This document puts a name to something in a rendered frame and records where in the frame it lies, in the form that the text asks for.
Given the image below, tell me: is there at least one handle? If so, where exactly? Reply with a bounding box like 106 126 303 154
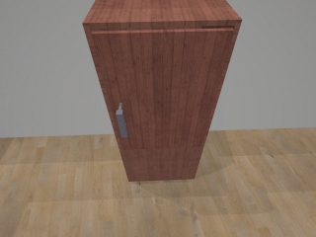
116 103 127 138

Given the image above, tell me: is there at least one cupboard door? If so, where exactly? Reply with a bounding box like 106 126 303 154
91 28 234 150

